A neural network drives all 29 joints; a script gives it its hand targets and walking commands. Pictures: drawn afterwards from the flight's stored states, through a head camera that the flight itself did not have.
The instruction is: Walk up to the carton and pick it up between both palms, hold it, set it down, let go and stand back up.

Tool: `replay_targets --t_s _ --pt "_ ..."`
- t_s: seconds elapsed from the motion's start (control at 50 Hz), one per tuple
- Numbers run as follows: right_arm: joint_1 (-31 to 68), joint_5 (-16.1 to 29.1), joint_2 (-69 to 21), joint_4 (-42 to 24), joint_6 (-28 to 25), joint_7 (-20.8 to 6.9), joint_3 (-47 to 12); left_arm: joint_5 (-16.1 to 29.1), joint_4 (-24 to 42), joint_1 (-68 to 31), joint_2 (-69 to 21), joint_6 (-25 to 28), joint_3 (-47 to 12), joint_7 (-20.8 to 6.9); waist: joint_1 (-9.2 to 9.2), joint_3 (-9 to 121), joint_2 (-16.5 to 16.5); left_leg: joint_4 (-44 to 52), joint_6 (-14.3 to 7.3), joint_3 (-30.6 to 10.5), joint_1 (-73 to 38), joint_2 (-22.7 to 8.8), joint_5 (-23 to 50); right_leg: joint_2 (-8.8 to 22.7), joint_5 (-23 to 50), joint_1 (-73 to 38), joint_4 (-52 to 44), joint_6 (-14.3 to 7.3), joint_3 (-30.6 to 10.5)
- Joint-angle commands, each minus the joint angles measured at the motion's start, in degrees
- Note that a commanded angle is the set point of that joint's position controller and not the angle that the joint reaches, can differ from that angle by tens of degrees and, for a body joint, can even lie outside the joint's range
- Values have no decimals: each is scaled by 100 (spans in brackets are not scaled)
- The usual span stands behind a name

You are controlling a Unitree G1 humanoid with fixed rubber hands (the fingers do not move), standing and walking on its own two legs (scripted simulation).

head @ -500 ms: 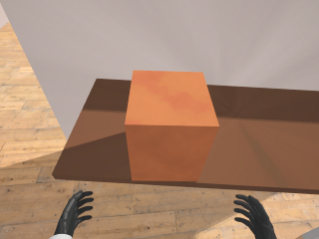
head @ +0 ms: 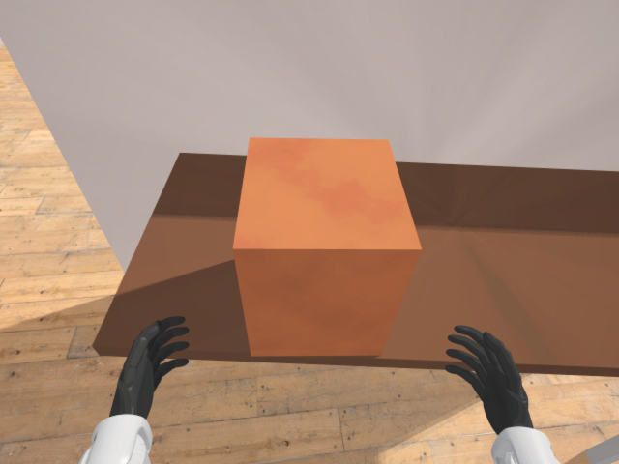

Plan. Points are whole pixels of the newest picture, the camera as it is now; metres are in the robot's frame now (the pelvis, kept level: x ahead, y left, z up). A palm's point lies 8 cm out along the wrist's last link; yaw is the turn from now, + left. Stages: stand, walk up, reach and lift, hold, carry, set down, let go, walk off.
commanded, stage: reach and lift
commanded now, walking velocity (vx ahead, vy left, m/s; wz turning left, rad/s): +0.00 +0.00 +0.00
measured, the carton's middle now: (317, 250) +0.41 +0.01 +0.05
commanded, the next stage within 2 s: none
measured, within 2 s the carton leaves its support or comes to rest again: neither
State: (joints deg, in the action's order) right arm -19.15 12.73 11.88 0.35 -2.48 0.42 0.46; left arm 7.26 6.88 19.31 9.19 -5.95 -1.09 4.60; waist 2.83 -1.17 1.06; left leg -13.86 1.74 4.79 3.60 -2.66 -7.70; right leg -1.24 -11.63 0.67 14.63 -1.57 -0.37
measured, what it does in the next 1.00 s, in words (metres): stands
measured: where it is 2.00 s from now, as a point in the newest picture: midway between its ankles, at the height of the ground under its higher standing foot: outside the picture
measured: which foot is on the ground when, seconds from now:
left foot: down 0.00-1.00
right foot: down 0.00-1.00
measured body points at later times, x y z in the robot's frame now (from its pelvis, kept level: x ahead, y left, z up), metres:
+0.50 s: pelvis -0.01 +0.00 +0.00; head -0.02 +0.00 +0.45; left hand +0.27 +0.20 +0.11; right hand +0.28 -0.21 +0.10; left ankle +0.00 +0.14 -0.75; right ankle -0.04 -0.10 -0.75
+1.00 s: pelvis -0.02 +0.00 +0.00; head -0.03 +0.01 +0.45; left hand +0.35 +0.20 +0.16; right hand +0.36 -0.21 +0.15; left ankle +0.00 +0.14 -0.75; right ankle -0.04 -0.10 -0.75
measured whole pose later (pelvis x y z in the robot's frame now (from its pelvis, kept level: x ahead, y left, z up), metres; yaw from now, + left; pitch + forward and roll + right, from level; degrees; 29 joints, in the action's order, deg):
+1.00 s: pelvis -0.02 +0.00 +0.00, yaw -2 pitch +0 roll +0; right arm 29.6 25.7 22.1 18.4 22.2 6.4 -3.6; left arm 6.3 -1.3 -26.6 11.6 -41.7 11.7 4.1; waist -0.6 1.2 0.6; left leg -16.1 1.6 4.5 8.4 -3.1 -7.2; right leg -2.0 -10.4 6.2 17.0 -1.4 -1.8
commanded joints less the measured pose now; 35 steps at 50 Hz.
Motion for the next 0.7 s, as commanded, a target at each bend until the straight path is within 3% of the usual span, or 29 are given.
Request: replay_targets --t_s 0.0,0.1,0.16,0.3,0.42,0.46,0.56,0.62,0.64,0.68 --pt "342 110 489 -695 -55 76 173 21 863 -484 359 16 202 -12 -82 246 -25 -308 15 -269 -1462 260 1695 31 1042 1420 -460 106 -190" --pt "865 181 576 -1127 263 212 117 31 1070 -852 350 -464 377 -40 -49 446 73 -280 -50 -274 -1369 260 1553 34 1174 1295 -372 133 -197" --pt "1152 338 663 -1020 559 298 91 23 1215 -1147 306 -888 490 -76 -57 428 -102 -307 19 -266 -1529 254 1822 -7 1481 1338 -350 141 -166" --pt "2123 503 879 -1263 1031 497 116 15 1546 -1898 253 -1717 724 -172 -130 615 63 -278 6 -273 -1621 275 1658 -79 1579 1384 -341 226 -102" --pt "2971 550 981 -968 1475 566 162 -76 1538 -2771 240 -2219 920 -169 -241 664 -1 -170 -32 -260 -1416 230 1142 -83 1247 1361 -325 190 -163" --pt "3220 711 987 -872 1579 575 67 -78 1401 -2911 284 -2386 1035 -167 -181 780 0 -160 -64 -238 -1445 234 1075 -65 1308 1318 -310 246 -197" --pt "3883 796 1111 -423 1850 605 60 -141 1109 -3567 277 -2761 1120 -173 -330 834 55 -139 -99 -244 -1279 234 717 -90 1191 1308 -255 274 -164" --pt "4606 847 1288 -521 2004 659 105 -126 1037 -4203 482 -2956 1243 -130 -279 1070 19 -133 -112 -220 -1145 224 544 -79 1184 1226 -169 282 -182" --pt "4734 901 1193 -353 2063 643 -6 -98 884 -4361 491 -3010 1264 -128 -240 1083 93 -175 -176 -180 -1028 238 393 -70 1070 1215 -170 319 -204" --pt "5113 960 1272 -46 2153 612 36 -108 754 -4719 455 -3121 1230 -77 -251 1183 -76 -159 -123 -189 -994 218 351 -95 965 1353 -128 295 -164"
